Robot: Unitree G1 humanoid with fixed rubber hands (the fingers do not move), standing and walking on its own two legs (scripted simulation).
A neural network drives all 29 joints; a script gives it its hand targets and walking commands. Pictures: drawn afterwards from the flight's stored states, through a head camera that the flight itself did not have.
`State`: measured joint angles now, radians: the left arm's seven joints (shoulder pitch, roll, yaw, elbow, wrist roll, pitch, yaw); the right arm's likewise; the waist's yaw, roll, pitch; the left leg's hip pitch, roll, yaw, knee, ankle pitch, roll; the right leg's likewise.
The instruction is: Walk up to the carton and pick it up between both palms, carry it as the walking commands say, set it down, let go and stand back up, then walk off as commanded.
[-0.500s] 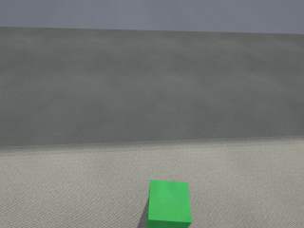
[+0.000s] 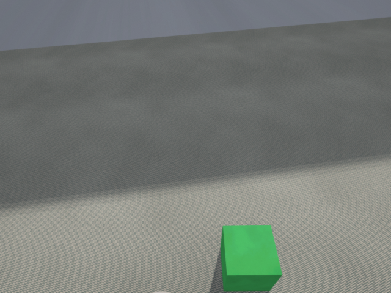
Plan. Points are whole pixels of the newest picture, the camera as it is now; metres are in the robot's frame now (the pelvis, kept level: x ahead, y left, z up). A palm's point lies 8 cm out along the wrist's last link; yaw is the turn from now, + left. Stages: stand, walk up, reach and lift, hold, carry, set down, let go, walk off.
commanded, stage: walk off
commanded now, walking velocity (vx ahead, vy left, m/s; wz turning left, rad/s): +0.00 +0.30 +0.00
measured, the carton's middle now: (246, 258) +0.42 -0.21 -0.64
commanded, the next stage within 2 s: stand in 1.14 s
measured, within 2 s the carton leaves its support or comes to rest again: neither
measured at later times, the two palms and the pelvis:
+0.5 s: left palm out of the picture +0.04 +0.41 -0.14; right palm out of the picture +0.03 -0.07 -0.15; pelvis -0.01 +0.16 -0.01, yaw -3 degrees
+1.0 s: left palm out of the picture -0.08 +0.55 -0.16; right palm out of the picture +0.06 +0.06 -0.12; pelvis -0.03 +0.30 +0.00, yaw +0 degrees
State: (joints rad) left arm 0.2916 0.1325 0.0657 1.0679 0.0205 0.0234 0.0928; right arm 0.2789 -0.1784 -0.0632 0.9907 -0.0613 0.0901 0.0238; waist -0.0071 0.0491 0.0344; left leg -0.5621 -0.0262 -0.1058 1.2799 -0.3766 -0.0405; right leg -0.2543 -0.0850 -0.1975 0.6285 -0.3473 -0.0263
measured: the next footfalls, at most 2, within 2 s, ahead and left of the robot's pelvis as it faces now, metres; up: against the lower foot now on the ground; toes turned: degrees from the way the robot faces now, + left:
left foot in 0.20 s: +0.06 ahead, +0.25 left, +0.00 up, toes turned +6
right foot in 0.52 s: +0.02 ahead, +0.10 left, +0.00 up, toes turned -13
